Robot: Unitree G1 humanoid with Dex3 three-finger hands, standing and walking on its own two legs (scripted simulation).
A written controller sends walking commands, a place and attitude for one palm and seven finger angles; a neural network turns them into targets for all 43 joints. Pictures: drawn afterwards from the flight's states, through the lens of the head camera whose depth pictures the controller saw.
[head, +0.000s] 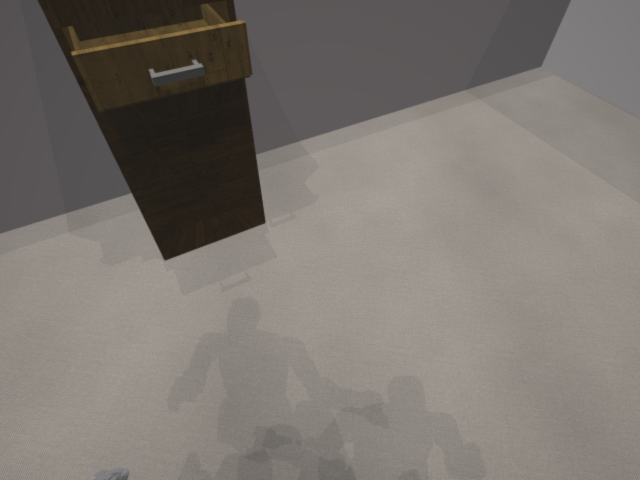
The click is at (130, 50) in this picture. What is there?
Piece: drawer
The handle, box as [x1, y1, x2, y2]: [148, 59, 204, 85]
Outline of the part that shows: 203,66 200,63 199,64 195,59 192,60 193,64 190,66 155,73 152,68 148,69 154,85 159,85 203,75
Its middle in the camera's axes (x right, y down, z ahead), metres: -0.34 -0.39 +0.91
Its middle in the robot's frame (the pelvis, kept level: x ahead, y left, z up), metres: +0.94 +0.39 +0.04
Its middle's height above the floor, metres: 0.81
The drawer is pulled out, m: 0.15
